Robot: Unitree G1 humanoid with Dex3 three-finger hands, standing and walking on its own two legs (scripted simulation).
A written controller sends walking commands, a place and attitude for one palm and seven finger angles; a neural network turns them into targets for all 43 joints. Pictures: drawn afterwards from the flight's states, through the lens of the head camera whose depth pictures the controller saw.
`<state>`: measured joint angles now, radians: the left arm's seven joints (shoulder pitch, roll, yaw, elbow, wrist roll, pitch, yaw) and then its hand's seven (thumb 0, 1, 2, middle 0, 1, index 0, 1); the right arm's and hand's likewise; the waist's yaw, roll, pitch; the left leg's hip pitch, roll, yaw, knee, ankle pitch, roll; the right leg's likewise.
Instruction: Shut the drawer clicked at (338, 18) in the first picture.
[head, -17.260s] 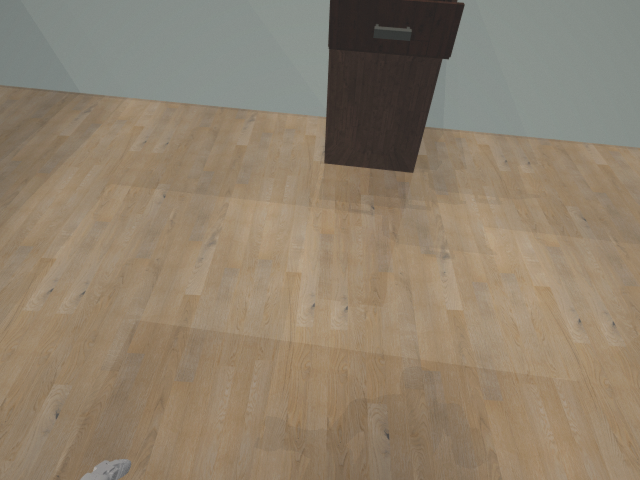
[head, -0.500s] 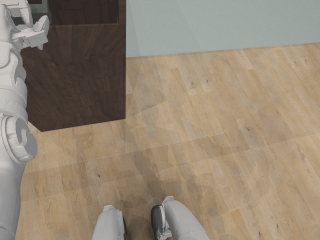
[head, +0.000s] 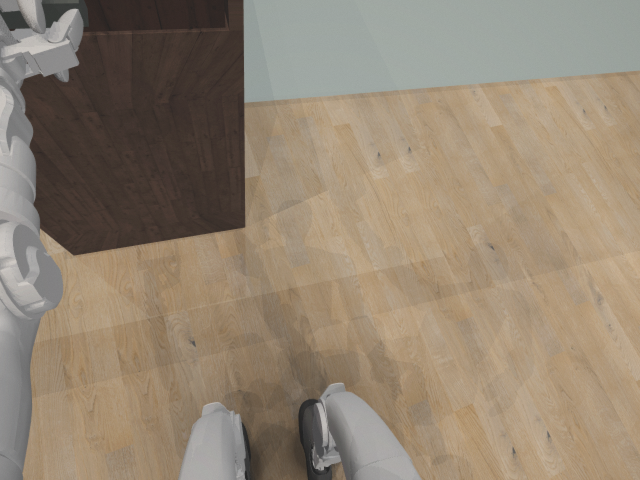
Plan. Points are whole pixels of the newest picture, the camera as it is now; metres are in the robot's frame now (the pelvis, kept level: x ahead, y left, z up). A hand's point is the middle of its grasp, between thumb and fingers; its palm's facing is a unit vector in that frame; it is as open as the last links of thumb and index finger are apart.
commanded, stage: pull the fist back off the drawer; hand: left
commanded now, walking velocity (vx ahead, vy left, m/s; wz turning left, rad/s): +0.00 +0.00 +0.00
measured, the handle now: out of the picture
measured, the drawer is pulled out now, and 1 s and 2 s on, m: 0.00 0.00 0.00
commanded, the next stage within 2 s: draw the hand back to the body in 0.30 s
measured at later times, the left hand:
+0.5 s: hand (70, 45) +0.57 +0.18 +0.10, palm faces +0.12 -0.99 -0.03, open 3.0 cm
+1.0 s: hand out of the picture +0.40 +0.21 +0.17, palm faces +0.17 -0.97 -0.18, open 3.3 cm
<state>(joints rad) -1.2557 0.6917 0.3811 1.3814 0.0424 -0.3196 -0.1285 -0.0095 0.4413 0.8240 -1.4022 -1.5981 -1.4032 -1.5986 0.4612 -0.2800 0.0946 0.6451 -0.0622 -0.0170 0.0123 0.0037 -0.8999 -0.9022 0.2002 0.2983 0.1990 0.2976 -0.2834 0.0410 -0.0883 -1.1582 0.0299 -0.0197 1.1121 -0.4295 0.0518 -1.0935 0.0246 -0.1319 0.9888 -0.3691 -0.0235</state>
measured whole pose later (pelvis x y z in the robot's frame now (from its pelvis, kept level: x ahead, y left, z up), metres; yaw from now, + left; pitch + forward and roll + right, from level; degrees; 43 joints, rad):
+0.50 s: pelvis +0.05 -0.01 +0.03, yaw -2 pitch +23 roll -3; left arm -0.89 0.49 0.46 1.10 -0.03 -0.38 -0.10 -0.01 0.72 0.86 -1.40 -1.60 -1.40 -1.60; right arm 0.42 -0.26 0.04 0.59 -0.03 0.08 0.03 0.00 -0.90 -0.90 0.20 0.30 0.20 0.30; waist -0.20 0.03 -0.12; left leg -0.92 0.05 0.04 0.99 -0.47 0.04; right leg -0.90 0.05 -0.06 0.91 -0.41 -0.03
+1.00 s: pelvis +0.07 -0.01 +0.07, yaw +1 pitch +7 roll -1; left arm -0.13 0.32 0.21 0.26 -0.14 -0.14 -0.05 0.02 0.90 0.90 -1.40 -1.60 -1.41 -1.60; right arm 0.22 -0.26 0.02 0.56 0.05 0.00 -0.04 0.01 -0.90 -0.90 0.20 0.30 0.20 0.30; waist -0.01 0.04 -0.09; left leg -0.40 0.00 0.04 0.67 -0.38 0.03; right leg -0.39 0.02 -0.06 0.63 -0.35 -0.03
